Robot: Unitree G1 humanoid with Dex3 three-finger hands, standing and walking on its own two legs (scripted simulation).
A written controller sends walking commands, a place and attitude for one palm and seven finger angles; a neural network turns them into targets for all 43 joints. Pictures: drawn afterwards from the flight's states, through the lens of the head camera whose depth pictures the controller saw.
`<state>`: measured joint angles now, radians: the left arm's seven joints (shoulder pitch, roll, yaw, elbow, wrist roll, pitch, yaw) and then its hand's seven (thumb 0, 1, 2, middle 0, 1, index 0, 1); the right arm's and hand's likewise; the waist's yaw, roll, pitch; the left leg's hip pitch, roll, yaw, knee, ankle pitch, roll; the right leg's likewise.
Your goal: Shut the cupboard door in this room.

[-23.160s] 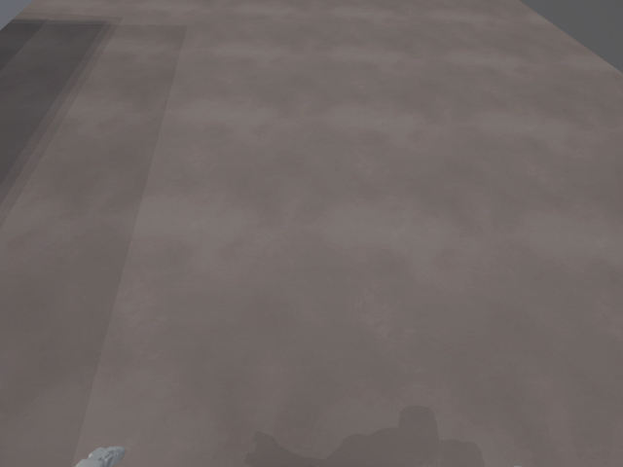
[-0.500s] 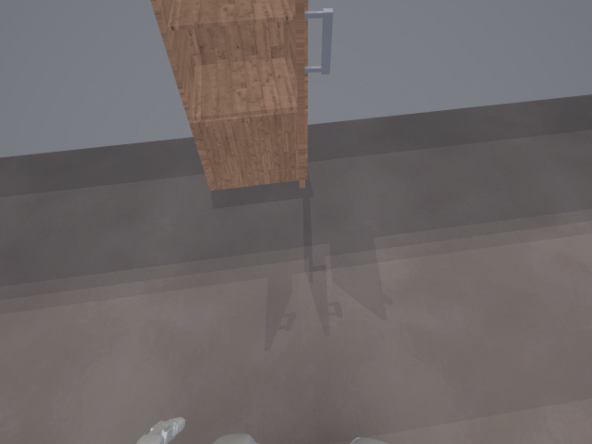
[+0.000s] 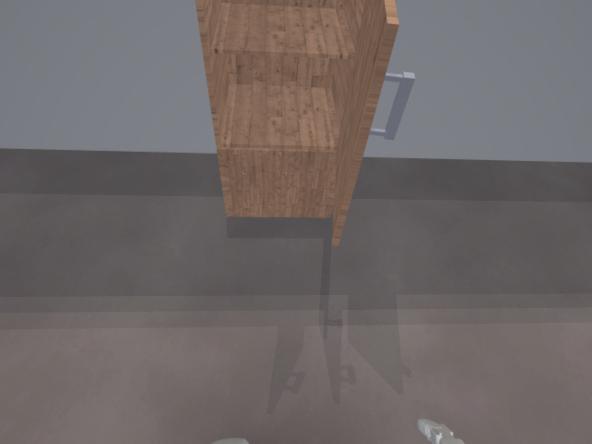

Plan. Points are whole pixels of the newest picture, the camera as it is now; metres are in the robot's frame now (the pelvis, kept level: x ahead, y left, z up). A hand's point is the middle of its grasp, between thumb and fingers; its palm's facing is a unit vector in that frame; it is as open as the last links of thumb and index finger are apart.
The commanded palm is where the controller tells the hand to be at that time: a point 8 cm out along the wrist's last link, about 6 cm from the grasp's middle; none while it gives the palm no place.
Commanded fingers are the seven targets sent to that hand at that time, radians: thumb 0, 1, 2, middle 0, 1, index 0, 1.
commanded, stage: stand and wait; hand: left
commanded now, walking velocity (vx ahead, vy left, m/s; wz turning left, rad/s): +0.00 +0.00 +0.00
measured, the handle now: (388, 107) +0.70 -0.09 +0.07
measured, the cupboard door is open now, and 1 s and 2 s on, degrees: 82 82 82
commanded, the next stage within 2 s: turn or walk to find it in 1.50 s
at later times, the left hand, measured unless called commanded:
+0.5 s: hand out of the picture +0.08 +0.15 -0.16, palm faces +0.02 -0.98 -0.22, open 7.3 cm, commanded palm none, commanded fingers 0.00 0.90 0.90 -0.20 -0.30 -0.20 -0.30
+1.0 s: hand out of the picture +0.04 +0.10 -0.17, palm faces +0.06 -0.99 -0.13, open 7.3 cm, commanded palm none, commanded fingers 0.00 0.90 0.90 -0.20 -0.30 -0.20 -0.30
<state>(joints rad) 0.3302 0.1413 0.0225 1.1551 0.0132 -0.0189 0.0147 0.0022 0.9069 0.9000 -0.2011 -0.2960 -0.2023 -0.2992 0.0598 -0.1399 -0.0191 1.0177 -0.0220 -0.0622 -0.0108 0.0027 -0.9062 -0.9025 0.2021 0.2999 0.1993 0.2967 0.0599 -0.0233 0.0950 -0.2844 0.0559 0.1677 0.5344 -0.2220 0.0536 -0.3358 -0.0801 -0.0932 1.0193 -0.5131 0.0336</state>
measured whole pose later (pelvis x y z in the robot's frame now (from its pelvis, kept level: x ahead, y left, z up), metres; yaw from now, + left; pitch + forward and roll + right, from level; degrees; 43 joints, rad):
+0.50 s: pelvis +0.07 -0.03 +0.01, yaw +0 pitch -1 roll +1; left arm 0.25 0.16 0.00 1.13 0.00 -0.02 0.04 0.01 0.93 0.90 -0.20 -0.30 -0.20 -0.30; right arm 0.33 -0.12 -0.01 1.20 -0.02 -0.01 -0.02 0.00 -0.91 -0.90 0.20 0.30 0.20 0.30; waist -0.02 0.01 0.03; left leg -0.11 0.05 0.16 0.38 -0.24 -0.01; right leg -0.16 -0.05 -0.12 0.42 -0.24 -0.01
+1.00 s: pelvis +0.08 -0.04 +0.01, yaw +1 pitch -2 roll +0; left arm 0.33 0.08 -0.01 1.16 0.01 -0.02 0.04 0.00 0.91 0.90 -0.20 -0.30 -0.20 -0.30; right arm 0.28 -0.12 -0.02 1.17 -0.01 -0.02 -0.04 0.01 -0.92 -0.90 0.20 0.30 0.20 0.30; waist 0.01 0.00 0.04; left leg -0.10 0.07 0.15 0.38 -0.25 -0.02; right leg -0.14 -0.03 -0.13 0.41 -0.24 -0.02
